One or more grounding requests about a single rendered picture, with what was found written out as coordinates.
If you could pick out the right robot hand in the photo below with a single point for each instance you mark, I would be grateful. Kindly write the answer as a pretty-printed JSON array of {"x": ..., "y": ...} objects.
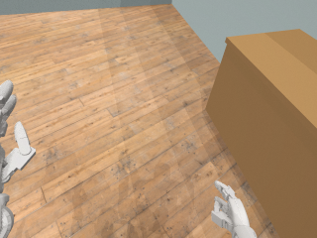
[{"x": 233, "y": 211}]

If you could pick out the left robot hand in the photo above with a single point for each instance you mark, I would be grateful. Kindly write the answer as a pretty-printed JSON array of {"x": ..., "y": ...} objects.
[{"x": 19, "y": 157}]

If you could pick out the robot right forearm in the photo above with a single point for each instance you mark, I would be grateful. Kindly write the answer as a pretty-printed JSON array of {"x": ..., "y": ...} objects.
[{"x": 243, "y": 231}]

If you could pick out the counter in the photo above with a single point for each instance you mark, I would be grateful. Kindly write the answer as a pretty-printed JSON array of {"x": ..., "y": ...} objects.
[{"x": 264, "y": 105}]

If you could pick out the robot left forearm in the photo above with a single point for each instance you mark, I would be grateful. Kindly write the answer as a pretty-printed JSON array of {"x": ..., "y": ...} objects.
[{"x": 6, "y": 216}]

